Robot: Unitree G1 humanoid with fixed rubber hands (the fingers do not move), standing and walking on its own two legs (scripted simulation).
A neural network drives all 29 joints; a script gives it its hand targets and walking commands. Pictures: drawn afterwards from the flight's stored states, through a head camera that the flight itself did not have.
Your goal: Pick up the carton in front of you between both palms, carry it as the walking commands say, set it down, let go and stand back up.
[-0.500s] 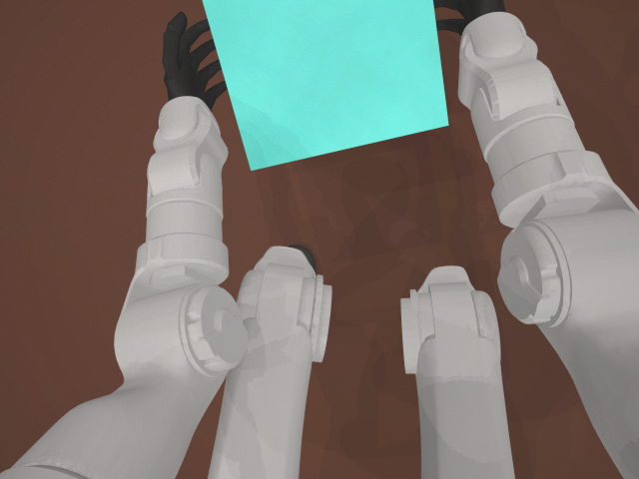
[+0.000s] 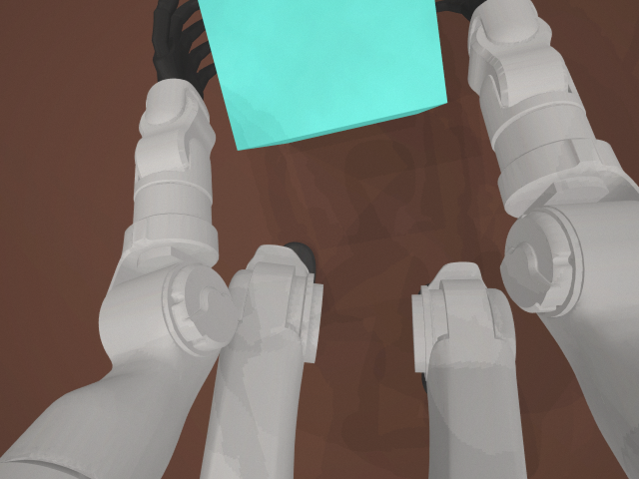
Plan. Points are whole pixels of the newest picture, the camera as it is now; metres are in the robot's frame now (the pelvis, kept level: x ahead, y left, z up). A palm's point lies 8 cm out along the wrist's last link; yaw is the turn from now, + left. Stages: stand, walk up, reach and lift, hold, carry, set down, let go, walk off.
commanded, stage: set down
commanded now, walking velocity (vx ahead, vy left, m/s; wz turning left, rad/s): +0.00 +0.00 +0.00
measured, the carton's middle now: (329, 45) +0.55 +0.07 -0.26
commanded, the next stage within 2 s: let go in 1.68 s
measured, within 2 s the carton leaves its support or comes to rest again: neither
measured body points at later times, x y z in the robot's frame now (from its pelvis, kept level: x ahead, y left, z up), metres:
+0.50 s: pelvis +0.00 +0.00 -0.01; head +0.37 -0.02 +0.25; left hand +0.47 +0.24 -0.21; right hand +0.55 -0.11 -0.22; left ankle +0.13 +0.15 -0.36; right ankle +0.08 -0.11 -0.36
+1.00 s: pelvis -0.01 +0.01 +0.04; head +0.32 +0.02 +0.34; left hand +0.47 +0.25 -0.09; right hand +0.57 -0.11 -0.09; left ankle +0.13 +0.14 -0.36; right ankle +0.08 -0.11 -0.36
